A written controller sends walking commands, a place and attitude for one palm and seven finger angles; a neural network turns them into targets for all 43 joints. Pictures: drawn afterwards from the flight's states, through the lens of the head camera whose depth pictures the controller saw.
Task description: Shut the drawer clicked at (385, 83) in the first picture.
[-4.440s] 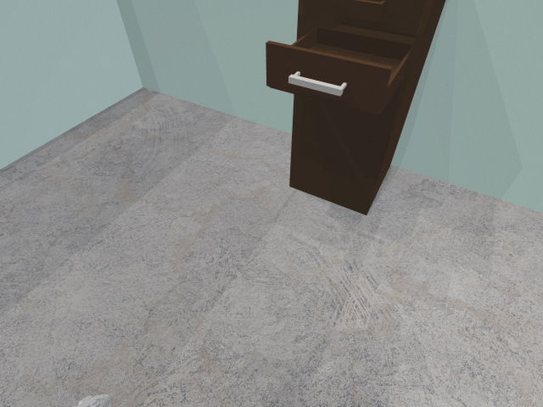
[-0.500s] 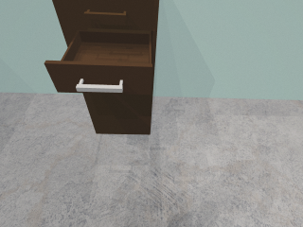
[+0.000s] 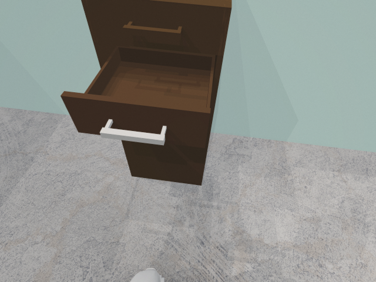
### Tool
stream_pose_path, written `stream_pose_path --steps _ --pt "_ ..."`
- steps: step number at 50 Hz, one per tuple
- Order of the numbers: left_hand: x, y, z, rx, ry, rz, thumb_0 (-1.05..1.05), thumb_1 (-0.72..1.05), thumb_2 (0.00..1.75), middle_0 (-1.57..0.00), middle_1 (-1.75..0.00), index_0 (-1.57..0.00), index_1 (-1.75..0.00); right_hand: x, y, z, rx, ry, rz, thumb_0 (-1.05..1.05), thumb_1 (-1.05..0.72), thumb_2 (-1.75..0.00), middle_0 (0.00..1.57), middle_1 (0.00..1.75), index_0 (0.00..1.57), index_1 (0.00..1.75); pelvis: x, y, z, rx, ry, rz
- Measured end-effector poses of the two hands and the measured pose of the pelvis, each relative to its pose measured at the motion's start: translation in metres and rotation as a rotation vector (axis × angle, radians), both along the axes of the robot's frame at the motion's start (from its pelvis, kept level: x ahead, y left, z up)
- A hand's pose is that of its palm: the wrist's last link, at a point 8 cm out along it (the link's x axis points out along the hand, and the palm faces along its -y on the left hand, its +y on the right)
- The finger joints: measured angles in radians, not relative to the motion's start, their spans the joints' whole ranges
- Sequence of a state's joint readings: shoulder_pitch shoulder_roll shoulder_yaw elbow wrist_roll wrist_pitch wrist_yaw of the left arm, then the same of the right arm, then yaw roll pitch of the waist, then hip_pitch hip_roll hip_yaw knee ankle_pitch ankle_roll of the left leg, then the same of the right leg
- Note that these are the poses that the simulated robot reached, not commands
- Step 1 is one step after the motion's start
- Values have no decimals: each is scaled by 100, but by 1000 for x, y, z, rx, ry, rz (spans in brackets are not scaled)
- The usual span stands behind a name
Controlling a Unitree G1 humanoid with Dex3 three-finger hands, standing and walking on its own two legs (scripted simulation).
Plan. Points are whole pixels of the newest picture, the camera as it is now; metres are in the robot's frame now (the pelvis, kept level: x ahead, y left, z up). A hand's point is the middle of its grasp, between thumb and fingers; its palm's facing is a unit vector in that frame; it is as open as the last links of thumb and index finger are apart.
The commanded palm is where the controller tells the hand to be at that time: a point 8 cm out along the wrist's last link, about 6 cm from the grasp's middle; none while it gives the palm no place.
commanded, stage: take the last steps up to it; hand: left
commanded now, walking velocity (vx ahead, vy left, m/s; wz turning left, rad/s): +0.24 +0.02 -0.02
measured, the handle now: (134, 131) +0.47 +0.19 +0.02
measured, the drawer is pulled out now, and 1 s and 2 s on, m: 0.28 0.28 0.28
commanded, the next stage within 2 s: come to a stop and stand still in 0.24 s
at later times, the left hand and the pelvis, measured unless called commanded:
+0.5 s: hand (126, 247) +0.22 +0.18 -0.17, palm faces -0.02 -0.98 -0.22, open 7.4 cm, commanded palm none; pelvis +0.13 +0.01 +0.00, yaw -3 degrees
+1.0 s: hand out of the picture +0.12 +0.25 -0.18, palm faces +0.07 -0.98 -0.19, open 7.4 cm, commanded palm none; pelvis +0.09 +0.06 +0.01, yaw +0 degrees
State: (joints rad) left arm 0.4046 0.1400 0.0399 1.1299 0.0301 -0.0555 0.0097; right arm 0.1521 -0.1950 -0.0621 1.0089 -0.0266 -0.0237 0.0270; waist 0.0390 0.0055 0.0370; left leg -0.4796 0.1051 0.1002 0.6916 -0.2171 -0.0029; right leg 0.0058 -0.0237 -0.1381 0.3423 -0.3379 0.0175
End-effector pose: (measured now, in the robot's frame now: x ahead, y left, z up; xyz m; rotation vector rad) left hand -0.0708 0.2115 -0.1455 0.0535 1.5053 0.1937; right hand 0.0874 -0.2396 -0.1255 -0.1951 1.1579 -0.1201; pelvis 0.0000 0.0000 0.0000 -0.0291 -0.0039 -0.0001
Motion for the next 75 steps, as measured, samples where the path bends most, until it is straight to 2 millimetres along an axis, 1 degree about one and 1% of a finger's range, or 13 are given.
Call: stream_pose_path --steps 4,7,13,19,26,31,36,43,48,52,59,67,75 --pt "8 15 -16 -32 87 23 0 91 90 -20 -30 -20 -30 57 26 -4 -23 -75 41 0 -91 -90 20 30 20 30 33 21 -14 8 -6 -11" --pt "37 29 -14 -26 84 -3 0 91 90 -20 -30 -20 -30 68 41 0 -15 -84 20 0 -91 -90 20 30 20 30 50 29 -10 16 -19 -34" --pt "136 51 -3 14 -74 -79 0 91 90 -19 -30 -19 -30 55 43 6 -21 -34 -94 -3 -96 -90 20 30 21 30 79 35 4 32 -20 -56" --pt "229 46 9 46 -242 -131 0 91 90 -19 -30 -19 -30 24 37 -5 2 116 -130 -2 -94 -90 20 30 21 30 105 29 6 46 -20 -50" --pt "289 14 12 76 -320 -191 0 91 90 -19 -30 -19 -30 0 34 -30 82 273 -189 0 -92 -90 20 30 20 30 132 5 -4 65 -24 -54" --pt "295 1 15 73 -304 -186 -1 92 90 -20 -30 -20 -30 1 35 -33 105 317 -194 0 -91 -90 20 30 20 30 136 -1 -2 48 -10 -21" --pt "280 12 13 83 -306 -127 -1 92 89 -20 -30 -20 -30 12 31 -28 67 319 -147 0 -91 -90 20 30 20 30 121 5 -1 42 -3 -6" --pt "229 58 -5 80 -238 -92 -1 91 90 -20 -30 -20 -30 34 37 -19 -16 167 -110 0 -91 -90 20 30 20 30 96 36 -8 23 -6 -10" --pt "191 82 -7 57 -164 -61 0 91 90 -20 -30 -20 -30 24 62 -2 -32 123 -98 0 -91 -90 20 30 20 30 90 54 1 21 -16 -10" --pt "164 90 1 44 -130 -37 0 91 90 -19 -30 -19 -30 14 78 6 -28 147 -86 0 -92 -90 20 30 20 30 89 60 10 10 4 -2" --pt "127 85 2 31 9 -67 0 91 90 -19 -30 -19 -30 -11 78 8 -27 186 -140 1 -92 -90 20 30 21 30 85 55 13 23 24 -36" --pt "151 51 3 36 -57 -175 0 91 90 -19 -30 -19 -30 -45 49 -10 20 279 -179 0 -91 -90 20 30 21 30 77 28 3 36 37 -66" --pt "189 22 1 77 -140 -214 1 92 90 -20 -30 -20 -30 -12 12 -33 34 208 -172 0 -91 -90 20 30 20 30 83 8 -10 28 30 -55"
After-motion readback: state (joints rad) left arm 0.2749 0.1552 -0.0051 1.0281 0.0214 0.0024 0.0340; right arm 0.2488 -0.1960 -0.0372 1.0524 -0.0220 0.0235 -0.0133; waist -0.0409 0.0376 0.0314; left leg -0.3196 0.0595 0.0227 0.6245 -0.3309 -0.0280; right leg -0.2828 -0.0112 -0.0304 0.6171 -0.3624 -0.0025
